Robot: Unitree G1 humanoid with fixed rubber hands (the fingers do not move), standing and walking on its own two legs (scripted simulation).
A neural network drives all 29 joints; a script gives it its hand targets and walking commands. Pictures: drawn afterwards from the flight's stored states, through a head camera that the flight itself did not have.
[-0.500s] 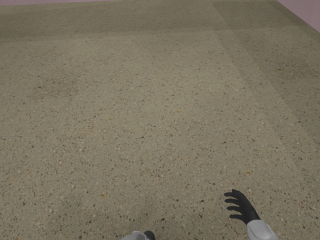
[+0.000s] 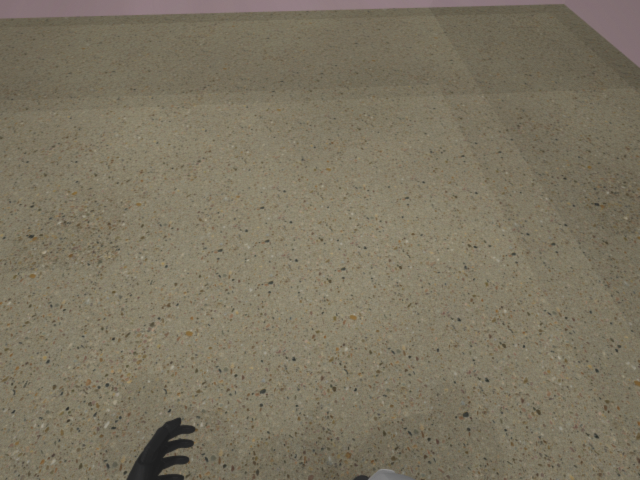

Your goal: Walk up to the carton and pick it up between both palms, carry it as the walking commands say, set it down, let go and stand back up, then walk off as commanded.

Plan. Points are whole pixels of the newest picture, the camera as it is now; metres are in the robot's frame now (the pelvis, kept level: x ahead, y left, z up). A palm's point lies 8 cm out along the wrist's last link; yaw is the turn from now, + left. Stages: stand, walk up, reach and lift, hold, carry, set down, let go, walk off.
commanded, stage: walk off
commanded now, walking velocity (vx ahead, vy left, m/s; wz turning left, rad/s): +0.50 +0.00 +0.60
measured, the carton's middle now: out of the picture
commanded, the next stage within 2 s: stand in 1.78 s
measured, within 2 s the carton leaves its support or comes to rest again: neither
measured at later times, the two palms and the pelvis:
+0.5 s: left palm (80, 455) +0.22 +0.32 -0.13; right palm (374, 261) +0.49 -0.13 -0.11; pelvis +0.29 +0.07 +0.00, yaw +16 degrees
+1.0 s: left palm (77, 220) +0.61 +0.41 -0.07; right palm (362, 191) +0.68 -0.14 -0.12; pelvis +0.56 +0.11 +0.00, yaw +34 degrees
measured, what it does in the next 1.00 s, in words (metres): walks ahead, turning left: left foot, then right foot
